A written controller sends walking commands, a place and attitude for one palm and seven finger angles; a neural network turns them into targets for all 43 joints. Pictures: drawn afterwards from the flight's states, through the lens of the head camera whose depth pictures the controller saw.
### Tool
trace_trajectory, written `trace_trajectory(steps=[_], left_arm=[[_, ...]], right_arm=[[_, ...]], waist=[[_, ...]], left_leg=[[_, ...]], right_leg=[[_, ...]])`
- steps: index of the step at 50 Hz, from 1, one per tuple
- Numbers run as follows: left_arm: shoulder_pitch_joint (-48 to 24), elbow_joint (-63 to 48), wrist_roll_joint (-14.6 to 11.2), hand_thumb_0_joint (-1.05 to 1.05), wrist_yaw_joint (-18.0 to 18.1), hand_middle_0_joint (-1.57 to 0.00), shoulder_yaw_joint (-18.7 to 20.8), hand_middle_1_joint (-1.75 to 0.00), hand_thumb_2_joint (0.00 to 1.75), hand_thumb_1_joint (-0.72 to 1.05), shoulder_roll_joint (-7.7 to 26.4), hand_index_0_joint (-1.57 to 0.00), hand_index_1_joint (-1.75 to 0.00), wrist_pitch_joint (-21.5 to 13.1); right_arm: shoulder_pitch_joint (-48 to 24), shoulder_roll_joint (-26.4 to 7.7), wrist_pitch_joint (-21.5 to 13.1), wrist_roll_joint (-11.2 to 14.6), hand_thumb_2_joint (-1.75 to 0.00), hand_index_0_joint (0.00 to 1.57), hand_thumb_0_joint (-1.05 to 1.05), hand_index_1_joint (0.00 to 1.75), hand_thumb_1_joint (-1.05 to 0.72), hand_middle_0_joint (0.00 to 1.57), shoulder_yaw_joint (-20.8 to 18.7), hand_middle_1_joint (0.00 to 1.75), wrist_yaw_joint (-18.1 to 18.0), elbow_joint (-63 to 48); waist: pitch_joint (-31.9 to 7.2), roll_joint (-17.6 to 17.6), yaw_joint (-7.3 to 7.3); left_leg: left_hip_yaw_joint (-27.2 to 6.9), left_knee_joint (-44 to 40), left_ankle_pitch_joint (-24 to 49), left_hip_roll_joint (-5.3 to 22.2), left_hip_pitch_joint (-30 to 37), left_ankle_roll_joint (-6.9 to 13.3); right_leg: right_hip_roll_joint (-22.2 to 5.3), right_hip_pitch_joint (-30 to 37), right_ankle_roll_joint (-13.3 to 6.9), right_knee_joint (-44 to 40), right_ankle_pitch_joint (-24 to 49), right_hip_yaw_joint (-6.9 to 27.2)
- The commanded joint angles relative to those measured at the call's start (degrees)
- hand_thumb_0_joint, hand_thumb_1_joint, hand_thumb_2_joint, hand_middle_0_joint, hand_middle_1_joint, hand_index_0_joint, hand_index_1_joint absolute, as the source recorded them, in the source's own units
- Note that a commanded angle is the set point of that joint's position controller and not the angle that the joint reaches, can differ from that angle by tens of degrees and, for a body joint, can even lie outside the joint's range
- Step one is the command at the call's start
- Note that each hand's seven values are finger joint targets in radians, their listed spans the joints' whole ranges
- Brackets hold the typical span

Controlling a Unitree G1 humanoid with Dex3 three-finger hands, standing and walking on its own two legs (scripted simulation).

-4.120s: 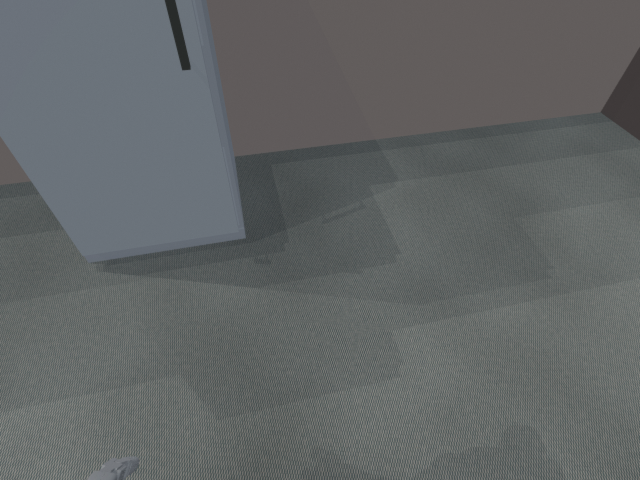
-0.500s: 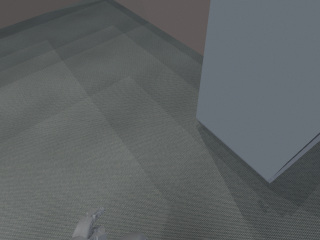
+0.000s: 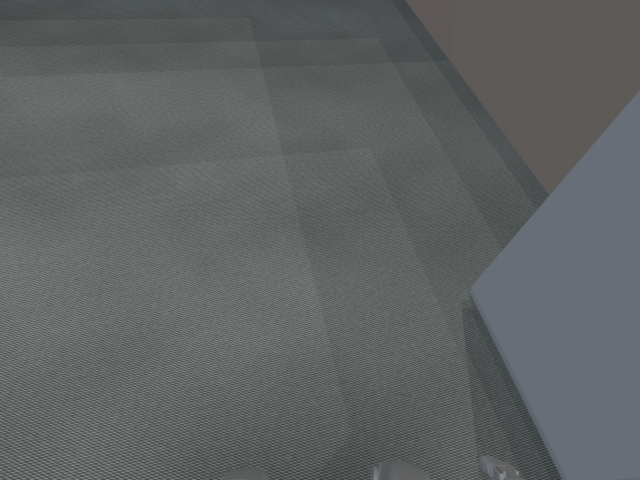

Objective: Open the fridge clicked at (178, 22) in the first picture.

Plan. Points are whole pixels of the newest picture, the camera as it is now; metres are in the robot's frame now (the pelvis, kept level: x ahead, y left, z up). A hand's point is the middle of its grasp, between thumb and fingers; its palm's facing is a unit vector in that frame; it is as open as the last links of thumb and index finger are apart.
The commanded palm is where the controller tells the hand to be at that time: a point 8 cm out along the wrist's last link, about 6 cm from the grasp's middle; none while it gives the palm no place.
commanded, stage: walk to a spot facing it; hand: right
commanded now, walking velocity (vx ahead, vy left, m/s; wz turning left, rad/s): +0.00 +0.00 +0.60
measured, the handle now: out of the picture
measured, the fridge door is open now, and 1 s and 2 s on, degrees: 0 0 0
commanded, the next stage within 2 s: turn to face it in 1.28 s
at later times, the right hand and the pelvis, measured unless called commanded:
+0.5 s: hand out of the picture +0.12 -0.26 -0.17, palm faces -0.21 +0.96 -0.19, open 7.4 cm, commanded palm none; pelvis +0.00 -0.07 +0.01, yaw +17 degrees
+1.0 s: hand (402, 440) +0.20 -0.11 -0.14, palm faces -0.52 +0.81 -0.27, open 7.3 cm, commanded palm none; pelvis +0.02 +0.01 +0.01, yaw +35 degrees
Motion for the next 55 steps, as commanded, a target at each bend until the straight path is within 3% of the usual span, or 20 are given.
trace_trajectory(steps=[1,10,14,15,16,17,18,19,22,33,39,41,42,43,44,45,46,49,51,55], left_arm=[[0.48,-4.58,0.28,0.0,0.5,-0.2,0.75,-0.3,0.9,0.9,3.26,-0.2,-0.3,-1.5],[-5.57,-7.57,-0.44,0.0,0.64,-0.2,0.52,-0.3,0.9,0.9,2.62,-0.2,-0.3,-2.3],[0.28,-6.39,-1.0,0.0,1.19,-0.2,0.53,-0.3,0.9,0.9,2.77,-0.2,-0.3,-3.18],[2.93,-5.74,-0.9,0.0,1.52,-0.2,0.7,-0.3,0.9,0.9,4.05,-0.2,-0.3,-3.75],[3.11,-5.93,-0.24,0.0,1.65,-0.2,1.38,-0.3,0.9,0.9,9.03,-0.2,-0.3,-4.31],[1.42,-7.21,0.1,0.0,1.41,-0.2,2.07,-0.3,0.9,0.9,12.95,-0.2,-0.3,-3.87],[-0.5,-8.36,0.51,0.0,1.22,-0.2,1.53,-0.3,0.9,0.9,11.62,-0.2,-0.3,-3.57],[-5.03,-8.61,0.43,0.0,1.62,-0.2,0.57,-0.3,0.9,0.9,7.74,-0.2,-0.3,-3.93],[-5.76,-9.39,0.41,0.0,1.84,-0.2,0.03,-0.3,0.9,0.9,5.92,-0.2,-0.3,-4.54],[4.98,-4.19,0.41,0.0,1.33,-0.2,1.87,-0.3,0.9,0.9,6.94,-0.2,-0.3,-4.33],[4.29,-2.56,0.95,0.0,0.24,-0.2,2.53,-0.3,0.9,0.9,8.44,-0.2,-0.3,-4.43],[2.48,-2.57,0.81,0.0,-0.08,-0.2,2.13,-0.3,0.9,0.9,8.13,-0.2,-0.3,-4.32],[2.35,-3.53,0.06,0.0,-0.57,-0.2,1.41,-0.3,0.9,0.9,5.36,-0.2,-0.3,-4.21],[-2.83,-7.55,0.17,0.0,-1.21,-0.2,-0.26,-0.3,0.9,0.9,1.35,-0.2,-0.3,-4.2],[-7.65,-9.47,0.64,0.0,-1.16,-0.2,-0.03,-0.3,0.9,0.9,3.8,-0.2,-0.3,-3.94],[-7.09,-8.77,0.48,0.0,-1.4,-0.2,0.38,-0.3,0.9,0.9,4.31,-0.2,-0.3,-3.85],[-8.12,-8.13,0.59,0.0,-1.59,-0.2,0.55,-0.3,0.9,0.9,3.69,-0.2,-0.3,-4.12],[-3.05,-4.5,1.18,0.0,-1.74,-0.2,0.96,-0.3,0.9,0.9,3.55,-0.2,-0.3,-4.57],[-1.42,-3.74,1.01,0.0,-1.78,-0.2,0.67,-0.3,0.9,0.9,2.66,-0.2,-0.3,-4.55],[-5.66,-5.06,0.61,0.0,-2.11,-0.2,0.35,-0.3,0.9,0.9,1.65,-0.2,-0.3,-4.91]], right_arm=[[1.59,-11.31,-0.84,0.09,-0.9,0.2,0.0,0.3,-0.9,0.2,-3.07,0.3,-0.71,-2.97],[3.94,-13.1,0.03,-0.57,-0.9,0.2,0.0,0.3,-0.9,0.2,-3.62,0.3,-0.23,-2.28],[0.32,-12.71,0.64,-0.36,-0.9,0.2,0.0,0.3,-0.9,0.2,-3.74,0.3,-0.32,-3.06],[-0.11,-11.26,0.94,0.13,-0.9,0.2,0.0,0.3,-0.9,0.2,-3.46,0.3,-0.24,-3.51],[1.97,-7.5,1.33,0.77,-0.9,0.2,0.0,0.3,-0.9,0.2,-2.83,0.3,0.11,-4.39],[2.23,-6.72,1.38,0.25,-0.9,0.2,0.0,0.3,-0.9,0.2,-2.66,0.3,0.62,-5.08],[2.05,-9.02,1.61,-0.58,-0.9,0.2,0.0,0.3,-0.9,0.2,-3.37,0.3,0.88,-4.37],[4.49,-9.3,2.22,-1.08,-0.9,0.2,0.0,0.3,-0.9,0.2,-4.0,0.3,0.9,-2.5],[5.81,-8.37,2.36,-1.04,-0.9,0.2,0.0,0.3,-0.9,0.2,-4.17,0.3,2.09,-1.09],[-1.18,-4.91,2.64,-0.37,-0.9,0.2,0.0,0.3,-0.9,0.2,-2.63,0.3,2.31,-2.64],[-2.17,-4.38,1.53,-0.67,-0.9,0.2,0.0,0.3,-0.9,0.2,-2.26,0.3,3.07,-2.98],[5.29,-5.62,0.55,-0.7,-0.9,0.2,0.0,0.3,-0.9,0.2,-2.82,0.3,2.76,-0.33],[12.08,-10.61,-0.49,-1.1,-0.9,0.2,0.0,0.3,-0.9,0.2,-3.73,0.3,2.14,1.82],[17.47,-17.67,-1.17,-0.71,-0.9,0.2,0.0,0.3,-0.9,0.2,-4.8,0.3,1.14,3.72],[20.26,-17.28,-0.88,0.06,-0.9,0.2,0.0,0.3,-0.9,0.2,-4.73,0.3,0.01,4.16],[16.56,-15.51,-1.19,0.25,-0.9,0.2,0.0,0.3,-0.9,0.2,-4.45,0.3,-0.35,3.44],[13.51,-13.83,-1.84,0.13,-0.9,0.2,0.0,0.3,-0.9,0.2,-4.13,0.3,-0.3,2.98],[9.04,-8.84,-3.51,-0.19,-0.9,0.2,0.0,0.3,-0.9,0.2,-2.15,0.3,-0.07,2.4],[10.56,-9.1,-4.46,-0.2,-0.9,0.2,0.0,0.3,-0.9,0.2,-1.85,0.3,0.23,3.33],[14.86,-8.58,-5.15,-0.27,-0.9,0.2,0.0,0.3,-0.9,0.2,-1.52,0.3,0.01,5.87]], waist=[[-9.44,10.9,-1.08],[-8.65,13.08,-3.25],[-11.27,13.58,-0.23],[-12.43,9.55,0.89],[-13.41,-5.64,0.6],[-9.82,-15.56,-0.11],[-7.07,-9.14,-0.25],[-5.58,-10.71,-2.96],[-4.86,-5.52,-3.41],[-6.52,-6.97,1.37],[-6.63,-8.28,1.19],[-8.93,-2.44,-3.44],[-12.14,10.85,-6.72],[-9.3,27.15,-10.04],[-7.05,20.87,-10.81],[-4.84,15.39,-8.55],[-2.41,16.08,-7.79],[0.24,10.78,-2.7],[-0.49,10.74,-1.79],[-0.46,10.35,-2.9]], left_leg=[[-13.06,-13.06,33.9,11.93,8.48,5.87],[-22.71,-13.63,25.54,11.42,6.4,7.69],[-24.24,-8.72,26.29,9.04,3.62,4.45],[-22.05,-4.98,21.68,5.94,-1.04,1.9],[-15.35,4.4,3.63,-1.86,-10.99,-1.82],[-6.45,18.42,-16.33,-4.31,-17.27,-4.95],[-8.07,27.59,-15.05,-1.34,-14.88,-5.26],[-9.44,30.65,-10.42,-0.55,-14.55,-6.03],[-5.68,37.39,-3.52,-0.12,-15.28,-6.95],[0.31,20.39,-8.12,3.89,-13.48,-7.85],[4.31,3.95,-9.93,2.61,-3.05,-4.58],[6.28,-7.4,-2.12,0.66,10.74,-2.88],[-3.72,-15.38,-7.55,8.27,23.31,0.03],[-29.47,-22.37,-8.02,21.34,28.26,6.5],[-33.86,-24.35,-5.4,24.35,24.94,9.59],[-28.78,-24.61,-10.58,22.29,21.56,9.38],[-27.47,-25.19,-11.08,19.82,18.22,8.3],[-15.52,-23.25,7.13,14.35,12.82,6.16],[-11.49,-21.86,18.84,12.43,13.66,5.75],[-11.53,-21.26,25.58,11.71,16.83,6.43]], right_leg=[[0.5,-3.5,1.0,-1.5,5.2,2.85],[4.65,2.2,0.02,-18.76,2.03,2.88],[6.28,13.19,-1.25,-35.75,8.19,2.52],[4.5,21.21,-1.92,-43.91,13.45,3.2],[-8.45,28.04,-5.45,-51.41,14.19,16.4],[-20.01,24.73,-10.52,-53.22,19.82,24.99],[-20.47,16.75,-13.17,-53.0,17.94,23.39],[-16.5,13.06,-10.75,-54.28,16.53,18.51],[-8.99,16.25,-8.88,-50.87,25.14,6.28],[-13.8,27.01,-12.83,-47.12,36.06,-0.28],[-16.54,20.6,-10.44,-48.38,7.09,-1.77],[-14.29,13.28,-6.95,-38.08,1.94,-6.12],[-9.09,2.71,-3.79,-22.84,-0.86,-11.91],[-0.09,-16.58,-0.85,-5.68,-13.01,-9.1],[-0.21,-20.15,-1.63,0.26,-9.65,-1.12],[-2.1,-19.8,-2.25,1.27,-3.04,1.8],[-2.19,-19.37,-2.13,1.99,1.1,2.08],[-1.86,-13.33,-0.67,-2.75,9.29,2.01],[-0.91,-12.13,0.21,-5.64,10.9,0.5],[0.13,-13.58,0.04,-10.59,14.39,-0.32]])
